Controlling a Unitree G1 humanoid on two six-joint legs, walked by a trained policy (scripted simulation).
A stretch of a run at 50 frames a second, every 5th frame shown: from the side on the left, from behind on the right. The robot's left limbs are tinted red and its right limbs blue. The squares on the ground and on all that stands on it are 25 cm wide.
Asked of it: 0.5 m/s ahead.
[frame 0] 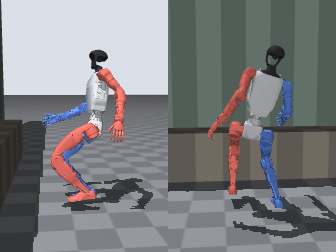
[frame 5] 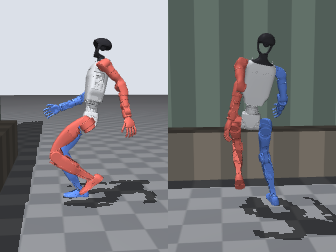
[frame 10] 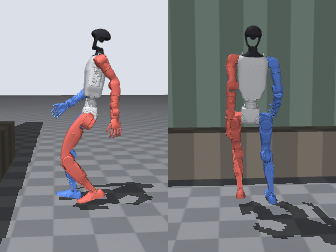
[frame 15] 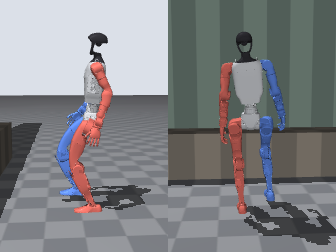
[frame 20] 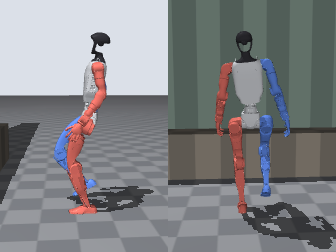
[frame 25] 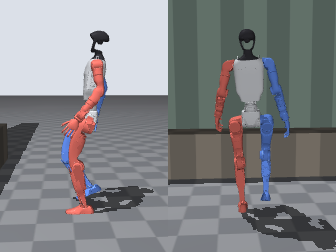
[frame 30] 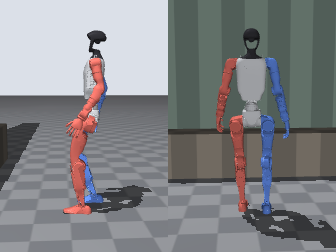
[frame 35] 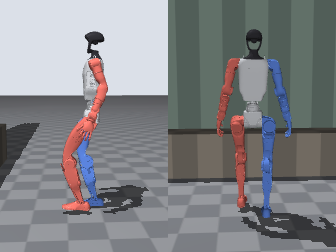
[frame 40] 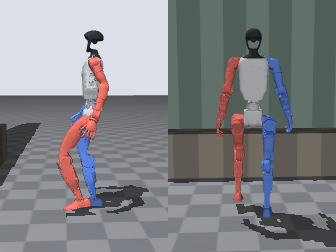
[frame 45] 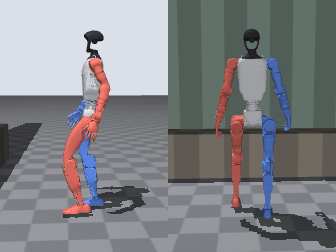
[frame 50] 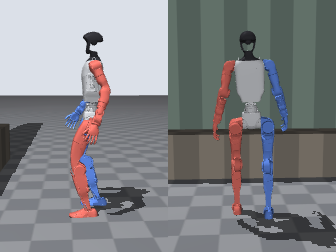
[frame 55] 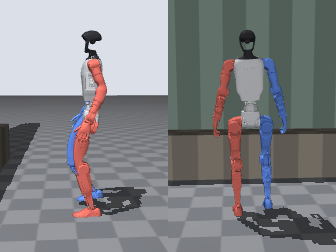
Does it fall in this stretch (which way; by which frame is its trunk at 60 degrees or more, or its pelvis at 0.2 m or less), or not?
no
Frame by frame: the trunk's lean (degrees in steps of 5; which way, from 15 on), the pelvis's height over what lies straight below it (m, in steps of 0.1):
0: 20 to its right, 0.6
5: 15 backward and to its right, 0.7
10: 10, 0.8
15: 10, 0.7
20: 10, 0.8
25: 10, 0.8
30: 5, 0.8
35: 5, 0.8
40: 5, 0.8
45: 5, 0.8
50: 5, 0.8
55: 5, 0.8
